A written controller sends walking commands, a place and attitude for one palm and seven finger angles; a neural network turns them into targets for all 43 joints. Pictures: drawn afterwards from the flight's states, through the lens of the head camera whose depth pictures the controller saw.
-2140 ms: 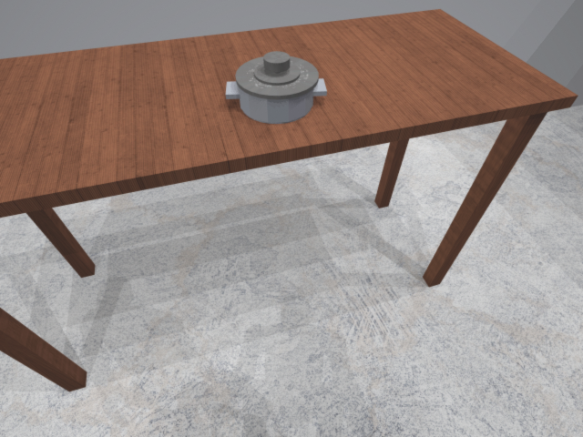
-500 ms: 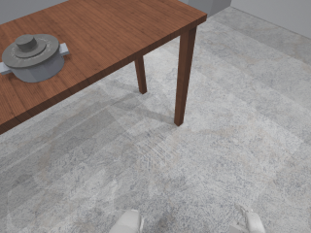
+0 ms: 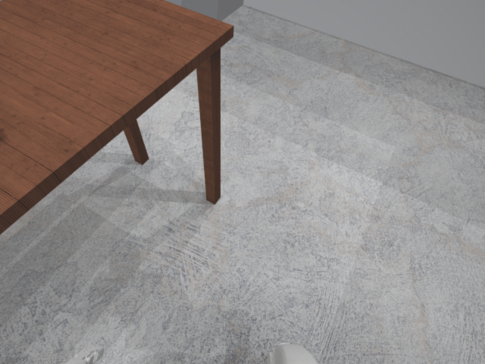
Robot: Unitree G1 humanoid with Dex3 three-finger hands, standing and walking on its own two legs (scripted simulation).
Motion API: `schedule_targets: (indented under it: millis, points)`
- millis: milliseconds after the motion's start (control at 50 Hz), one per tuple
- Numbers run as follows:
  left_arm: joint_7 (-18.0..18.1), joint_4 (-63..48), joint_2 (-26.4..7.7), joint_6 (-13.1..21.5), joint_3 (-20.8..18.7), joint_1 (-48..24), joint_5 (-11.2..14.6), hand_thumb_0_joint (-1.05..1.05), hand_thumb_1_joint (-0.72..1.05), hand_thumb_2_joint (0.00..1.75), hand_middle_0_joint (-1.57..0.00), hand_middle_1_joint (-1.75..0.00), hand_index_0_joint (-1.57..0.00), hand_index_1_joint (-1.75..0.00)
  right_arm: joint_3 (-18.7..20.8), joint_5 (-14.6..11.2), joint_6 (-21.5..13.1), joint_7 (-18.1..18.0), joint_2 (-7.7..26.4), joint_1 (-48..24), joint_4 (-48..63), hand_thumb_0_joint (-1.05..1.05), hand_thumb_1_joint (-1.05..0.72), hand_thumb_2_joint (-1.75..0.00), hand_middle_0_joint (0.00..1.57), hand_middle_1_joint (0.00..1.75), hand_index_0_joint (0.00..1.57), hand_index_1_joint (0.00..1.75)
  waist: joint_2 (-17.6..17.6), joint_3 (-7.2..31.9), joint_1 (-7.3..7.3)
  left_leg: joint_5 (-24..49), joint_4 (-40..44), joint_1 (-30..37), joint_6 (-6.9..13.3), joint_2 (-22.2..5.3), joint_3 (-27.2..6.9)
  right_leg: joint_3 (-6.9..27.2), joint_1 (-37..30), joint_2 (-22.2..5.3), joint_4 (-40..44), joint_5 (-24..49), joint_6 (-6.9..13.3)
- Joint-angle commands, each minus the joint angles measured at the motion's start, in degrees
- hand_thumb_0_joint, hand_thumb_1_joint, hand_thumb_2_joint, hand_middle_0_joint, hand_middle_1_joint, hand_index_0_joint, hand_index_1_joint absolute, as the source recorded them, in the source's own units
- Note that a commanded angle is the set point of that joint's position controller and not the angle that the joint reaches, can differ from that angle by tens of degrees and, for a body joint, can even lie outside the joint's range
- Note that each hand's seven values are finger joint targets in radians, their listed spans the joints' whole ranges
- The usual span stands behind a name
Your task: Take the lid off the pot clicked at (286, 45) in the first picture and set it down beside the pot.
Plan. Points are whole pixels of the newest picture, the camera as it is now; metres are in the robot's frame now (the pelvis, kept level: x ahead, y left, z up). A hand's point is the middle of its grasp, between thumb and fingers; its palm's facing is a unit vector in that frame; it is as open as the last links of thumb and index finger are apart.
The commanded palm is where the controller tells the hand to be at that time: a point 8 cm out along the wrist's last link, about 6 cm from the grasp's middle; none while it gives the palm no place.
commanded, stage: walk to a spot facing it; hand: left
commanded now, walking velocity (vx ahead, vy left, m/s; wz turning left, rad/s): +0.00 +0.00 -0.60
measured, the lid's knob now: out of the picture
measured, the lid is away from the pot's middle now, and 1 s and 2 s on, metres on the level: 0.00 0.00 0.00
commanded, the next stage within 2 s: turn to face it in 1.94 s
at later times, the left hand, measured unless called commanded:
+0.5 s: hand (202, 323) +0.20 +0.09 -0.15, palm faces -0.32 -0.91 -0.26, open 7.4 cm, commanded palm none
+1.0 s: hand (190, 315) +0.21 +0.11 -0.17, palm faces -0.52 -0.83 -0.21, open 7.4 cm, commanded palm none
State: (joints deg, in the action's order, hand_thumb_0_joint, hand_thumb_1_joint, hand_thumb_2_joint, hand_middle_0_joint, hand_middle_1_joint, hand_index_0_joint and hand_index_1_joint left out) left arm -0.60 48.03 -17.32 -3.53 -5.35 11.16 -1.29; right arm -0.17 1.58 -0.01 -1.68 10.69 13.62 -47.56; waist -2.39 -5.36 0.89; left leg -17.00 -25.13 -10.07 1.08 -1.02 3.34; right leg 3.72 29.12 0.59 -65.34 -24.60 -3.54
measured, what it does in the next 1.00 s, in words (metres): steps on the spot, turning right: right foot, then left foot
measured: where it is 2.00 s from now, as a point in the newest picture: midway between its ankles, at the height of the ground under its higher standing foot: outside the picture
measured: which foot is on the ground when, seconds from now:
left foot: down 0.00-0.24, up 0.26-0.70, down 0.72-1.00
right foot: up 0.00-0.22, down 0.24-0.72, up 0.74-1.00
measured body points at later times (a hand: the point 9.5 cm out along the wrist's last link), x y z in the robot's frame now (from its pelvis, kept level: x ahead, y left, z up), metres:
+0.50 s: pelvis +0.03 -0.07 -0.01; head +0.07 -0.10 +0.44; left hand +0.22 +0.13 -0.13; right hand +0.02 -0.33 -0.16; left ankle +0.08 +0.10 -0.67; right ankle +0.04 -0.15 -0.74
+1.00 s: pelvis +0.05 -0.03 +0.00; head +0.09 -0.03 +0.45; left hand +0.24 +0.16 -0.15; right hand -0.02 -0.28 -0.13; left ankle +0.10 +0.07 -0.74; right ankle -0.04 -0.15 -0.67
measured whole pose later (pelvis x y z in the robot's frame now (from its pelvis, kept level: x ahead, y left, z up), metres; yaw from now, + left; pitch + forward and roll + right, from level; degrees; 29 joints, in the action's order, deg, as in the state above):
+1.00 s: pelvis +0.05 -0.03 +0.00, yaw -36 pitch +0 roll -1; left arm -1.8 51.5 -15.3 -5.5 -5.4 14.6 -1.3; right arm 1.0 1.5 0.0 -1.6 9.7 12.9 -49.3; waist -2.9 -3.4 1.2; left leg -16.1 -25.9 -9.8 0.1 -4.4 8.8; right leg 0.3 27.4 -2.5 -58.2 -22.5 -4.6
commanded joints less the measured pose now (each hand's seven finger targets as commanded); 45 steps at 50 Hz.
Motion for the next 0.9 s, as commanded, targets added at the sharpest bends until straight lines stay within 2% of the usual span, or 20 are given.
schedule_targets:
  millis: [0, 120, 160, 180, 200, 220, 240, 280, 340, 560, 620, 660, 680, 700, 720, 740, 760, 800, 840, 880]
  points:
    - [-1.07, -4.88, -0.97, 0.57, 0.64, -2.29, 0.21, 0.0, 0.9, 0.9, -0.2, -0.3, -0.2, -0.3, 3.5, -0.41, -1.4, -0.4, 11.07, 5.91, 2.34, 0.0, -0.9, -0.9, 0.2, 0.3, 0.2, 0.3, 11.08, 6.32, -2.13, 43.84, 4.2, 11.09, 7.05, -14.84, -4.93, -3.22, 5.12, -2.91, 5.68, 3.6, -0.67]
    - [-1.68, -5.48, 0.06, 1.28, 1.35, -6.93, 0.34, 0.0, 0.9, 0.9, -0.2, -0.3, -0.2, -0.3, 4.78, 0.03, -1.35, 0.02, 13.1, 7.44, 0.27, 0.0, -0.9, -0.9, 0.2, 0.3, 0.2, 0.3, 14.05, 5.18, -3.9, 40.99, 0.76, 8.08, 5.78, -16.68, 1.28, -7.72, -3.47, -3.0, 23.01, 4.27, 1.88]
    - [-1.56, -4.92, -1.08, 1.87, 1.0, -4.69, 0.3, 0.0, 0.9, 0.9, -0.2, -0.3, -0.2, -0.3, 4.98, -0.15, -1.27, 0.17, 13.15, 7.87, -0.36, 0.0, -0.9, -0.9, 0.2, 0.3, 0.2, 0.3, 12.24, 6.12, -2.45, 38.91, -3.95, 5.71, 3.33, -16.4, 3.27, -8.35, -10.03, -2.14, 30.08, 8.46, 3.06]
    - [-1.4, -3.55, -2.47, 2.5, 0.52, 0.01, 0.13, 0.0, 0.9, 0.9, -0.2, -0.3, -0.2, -0.3, 5.04, -0.35, -1.2, 0.25, 13.02, 7.98, -0.39, 0.0, -0.9, -0.9, 0.2, 0.3, 0.2, 0.3, 8.52, 8.4, 0.05, 35.24, -12.03, 2.28, 0.87, -14.85, 5.07, -8.29, -18.6, -1.44, 36.56, 13.93, 3.94]
    - [-0.69, -1.77, -7.46, 3.29, -0.59, 6.22, -0.3, 0.0, 0.9, 0.9, -0.2, -0.3, -0.2, -0.3, 4.49, -0.93, -1.01, 0.8, 10.95, 8.54, 0.23, 0.0, -0.9, -0.9, 0.2, 0.3, 0.2, 0.3, -1.7, 13.04, 2.63, 18.29, -25.51, -10.81, -2.48, -11.79, 8.47, 1.81, -33.69, -9.52, 39.61, 27.47, 7.97]
    - [0.3, -1.01, -13.62, 3.27, -2.01, 10.06, 0.26, 0.0, 0.9, 0.9, -0.2, -0.3, -0.2, -0.3, 3.51, -1.12, -0.42, 0.82, 6.97, 6.42, 2.59, 0.0, -0.9, -0.9, 0.2, 0.3, 0.2, 0.3, -14.0, 16.0, 3.63, -18.35, -42.69, -22.32, -5.46, -3.56, 6.79, 22.98, -35.91, -25.2, 41.68, 49.75, 15.3]
    - [1.25, -0.93, -12.86, 2.93, -2.17, 10.8, 1.17, 0.0, 0.9, 0.9, -0.2, -0.3, -0.2, -0.3, 3.76, -1.18, 0.2, -0.09, 9.05, 3.57, 2.99, 0.0, -0.9, -0.9, 0.2, 0.3, 0.2, 0.3, -8.53, 15.8, 4.42, -19.56, -46.68, -23.15, -4.38, -5.17, -2.38, 21.8, -32.36, -25.3, 42.14, 48.24, 18.41]
    - [1.85, -2.3, -8.61, 2.15, -1.46, 3.52, 0.87, 0.0, 0.9, 0.9, -0.2, -0.3, -0.2, -0.3, 3.96, -0.94, 0.42, -0.07, 8.42, 1.68, 1.61, 0.0, -0.9, -0.9, 0.2, 0.3, 0.2, 0.3, -7.17, 10.47, 1.85, -12.96, -45.76, -24.74, -4.33, -6.79, -3.51, 15.4, -27.06, -17.77, 42.43, 35.62, 16.23]
    - [2.04, -3.79, -6.44, 2.45, -0.61, -1.35, 0.43, 0.0, 0.9, 0.9, -0.2, -0.3, -0.2, -0.3, 4.06, -0.48, 1.05, 0.24, 7.82, 3.57, 0.09, 0.0, -0.9, -0.9, 0.2, 0.3, 0.2, 0.3, -4.62, 10.06, -1.25, -8.09, -39.41, -18.83, -5.56, -5.48, -2.72, 10.53, -20.43, -14.01, 42.38, 36.3, 14.32]
    - [1.16, -3.49, -7.06, 2.27, -1.37, 2.44, -0.03, 0.0, 0.9, 0.9, -0.2, -0.3, -0.2, -0.3, 4.41, -1.12, 0.71, 0.37, 5.72, -4.23, 3.05, 0.0, -0.9, -0.9, 0.2, 0.3, 0.2, 0.3, -6.32, 7.85, 0.4, -6.54, -23.4, -14.21, -4.91, 0.05, -3.22, 20.95, -15.41, -10.8, 44.08, 27.0, 14.23]
    - [1.23, -3.75, -6.92, 1.99, -1.52, 1.71, 0.07, 0.0, 0.9, 0.9, -0.2, -0.3, -0.2, -0.3, 4.41, -1.53, 0.25, 0.01, 5.5, -2.99, 3.21, 0.0, -0.9, -0.9, 0.2, 0.3, 0.2, 0.3, -7.48, 9.27, -0.37, -5.75, -14.59, -9.25, -4.0, 1.52, -3.59, 23.01, -15.05, -9.7, 42.35, 29.99, 13.17]
    - [1.33, -3.98, -6.08, 1.7, -1.41, 0.61, 0.49, 0.0, 0.9, 0.9, -0.2, -0.3, -0.2, -0.3, 4.49, -1.69, -0.27, -0.49, 6.1, 0.68, 2.17, 0.0, -0.9, -0.9, 0.2, 0.3, 0.2, 0.3, -6.34, 10.86, -2.29, 0.76, -2.35, 0.82, -3.37, 1.28, -3.69, 22.42, -10.57, -7.35, 38.66, 28.14, 10.08]
    - [1.25, -4.62, -3.86, 1.58, -1.07, 0.35, 0.77, 0.0, 0.9, 0.9, -0.2, -0.3, -0.2, -0.3, 4.9, -1.53, -0.83, -0.85, 8.29, 3.13, 1.83, 0.0, -0.9, -0.9, 0.2, 0.3, 0.2, 0.3, -1.49, 12.06, -3.6, 1.97, 4.18, 9.29, -1.58, -4.43, -8.9, 18.37, -3.34, -2.74, 33.55, 20.06, 7.26]
    - [0.7, -5.49, -0.56, 1.53, -0.51, 1.92, 1.22, 0.0, 0.9, 0.9, -0.2, -0.3, -0.2, -0.3, 5.87, -0.8, -0.93, -0.78, 13.78, 2.15, 2.71, 0.0, -0.9, -0.9, 0.2, 0.3, 0.2, 0.3, 15.75, 10.73, -2.93, 3.04, 10.95, 13.27, 2.92, -19.61, -24.54, 8.43, 7.58, 5.61, 22.07, -1.5, 3.42]
    - [0.5, -5.38, -2.27, 1.66, -0.94, 0.85, 0.12, 0.0, 0.9, 0.9, -0.2, -0.3, -0.2, -0.3, 5.87, -0.52, -0.49, -0.68, 14.89, 1.35, 3.4, 0.0, -0.9, -0.9, 0.2, 0.3, 0.2, 0.3, 15.78, 6.99, -2.92, 6.82, 11.23, 6.48, 7.57, -26.32, -28.14, 2.08, 8.42, 2.98, 9.34, -8.36, 1.5]
    - [0.17, -5.3, -3.53, 1.72, -1.41, 1.85, -0.25, 0.0, 0.9, 0.9, -0.2, -0.3, -0.2, -0.3, 5.15, -0.35, -0.36, -0.57, 13.0, -1.72, 4.81, 0.0, -0.9, -0.9, 0.2, 0.3, 0.2, 0.3, 9.75, 5.02, -1.2, 10.28, 10.3, 1.94, 8.98, -24.84, -24.41, 2.23, 7.21, 0.48, 3.84, -5.35, 0.72]
    - [0.02, -3.17, -3.42, 1.4, -1.88, 3.76, -0.8, 0.0, 0.9, 0.9, -0.2, -0.3, -0.2, -0.3, 4.15, -0.01, -0.85, -0.67, 9.34, -3.81, 4.21, 0.0, -0.9, -0.9, 0.2, 0.3, 0.2, 0.3, 11.19, 4.54, 0.25, 16.07, 9.67, 1.08, 6.89, -20.11, -18.32, 2.28, 6.49, 0.71, 0.48, -1.66, 0.05]
    - [-0.7, -1.9, -2.7, 0.81, -1.59, 4.53, -0.3, 0.0, 0.9, 0.9, -0.2, -0.3, -0.2, -0.3, 3.7, -0.23, -1.02, -0.77, 9.04, -4.5, 4.53, 0.0, -0.9, -0.9, 0.2, 0.3, 0.2, 0.3, 11.38, 5.16, 0.63, 21.9, 8.09, 0.93, 5.36, -15.46, -8.73, 0.37, 5.26, -0.27, -4.55, 2.5, -0.55]
    - [-1.08, -1.76, -1.86, 0.52, -1.21, 4.36, 0.04, 0.0, 0.9, 0.9, -0.2, -0.3, -0.2, -0.3, 3.82, -0.52, -1.02, -0.77, 9.06, -3.46, 3.95, 0.0, -0.9, -0.9, 0.2, 0.3, 0.2, 0.3, 11.0, 6.11, 0.24, 24.74, 6.85, 4.06, 5.38, -14.28, -4.17, -1.59, 5.72, -1.13, -3.28, 3.74, -1.26]
    - [-1.19, -2.28, -1.19, 0.2, -0.8, 2.17, 0.21, 0.0, 0.9, 0.9, -0.2, -0.3, -0.2, -0.3, 4.2, -0.47, -0.89, -0.68, 9.51, -0.51, 2.76, 0.0, -0.9, -0.9, 0.2, 0.3, 0.2, 0.3, 12.24, 5.48, -1.09, 24.67, 6.6, 5.83, 6.09, -14.91, -3.57, -2.56, 5.54, -2.11, 0.51, 3.16, -1.57]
